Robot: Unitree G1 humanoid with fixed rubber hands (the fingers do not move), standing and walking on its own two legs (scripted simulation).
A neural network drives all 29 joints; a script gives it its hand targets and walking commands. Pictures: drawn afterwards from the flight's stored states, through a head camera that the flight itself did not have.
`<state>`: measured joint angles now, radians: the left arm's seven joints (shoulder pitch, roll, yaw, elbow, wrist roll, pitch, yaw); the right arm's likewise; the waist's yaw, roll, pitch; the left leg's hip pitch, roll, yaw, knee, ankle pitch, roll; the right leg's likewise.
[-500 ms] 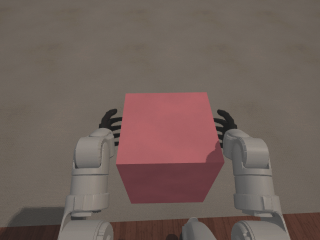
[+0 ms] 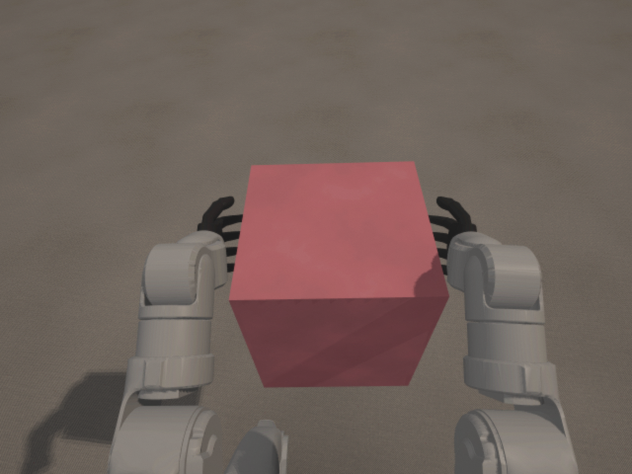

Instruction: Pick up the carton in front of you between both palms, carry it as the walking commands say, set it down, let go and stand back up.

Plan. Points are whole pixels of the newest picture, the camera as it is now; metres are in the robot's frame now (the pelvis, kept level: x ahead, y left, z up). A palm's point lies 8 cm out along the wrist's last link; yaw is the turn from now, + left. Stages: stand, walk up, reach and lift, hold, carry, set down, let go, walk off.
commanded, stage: carry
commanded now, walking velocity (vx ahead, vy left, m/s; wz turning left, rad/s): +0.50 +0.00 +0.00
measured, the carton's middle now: (334, 281) +0.36 +0.02 +0.03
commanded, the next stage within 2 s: none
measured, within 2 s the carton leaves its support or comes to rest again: neither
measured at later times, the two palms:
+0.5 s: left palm (262, 116) +0.66 +0.16 +0.09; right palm (436, 124) +0.64 -0.14 +0.09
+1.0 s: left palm (276, 82) +0.79 +0.15 +0.08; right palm (429, 83) +0.79 -0.15 +0.08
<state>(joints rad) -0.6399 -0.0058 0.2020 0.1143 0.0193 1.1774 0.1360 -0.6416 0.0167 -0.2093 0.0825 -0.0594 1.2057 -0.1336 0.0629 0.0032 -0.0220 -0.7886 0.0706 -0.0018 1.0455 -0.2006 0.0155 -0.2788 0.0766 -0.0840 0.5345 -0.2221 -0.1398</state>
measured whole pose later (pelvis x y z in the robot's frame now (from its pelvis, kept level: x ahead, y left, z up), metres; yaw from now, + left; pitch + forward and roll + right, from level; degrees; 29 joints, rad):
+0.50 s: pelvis +0.29 +0.04 -0.01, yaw -1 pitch +5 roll -1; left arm -0.61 -0.03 0.21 0.04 0.07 1.17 0.13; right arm -0.60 0.02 -0.20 0.05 -0.02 1.15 -0.15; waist -0.06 0.00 0.00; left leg -0.31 -0.04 0.10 0.47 -0.26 0.10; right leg -0.74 -0.07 -0.01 1.03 -0.31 0.00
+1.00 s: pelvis +0.51 -0.01 -0.01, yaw +0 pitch +3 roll +0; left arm -0.21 -0.14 0.15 -0.30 0.11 1.18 0.09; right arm -0.22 0.14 -0.12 -0.30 -0.12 1.19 -0.10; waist 0.01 0.02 -0.06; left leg -0.28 0.05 0.09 0.45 -0.19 -0.02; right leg -0.31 0.01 -0.14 0.42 -0.17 -0.06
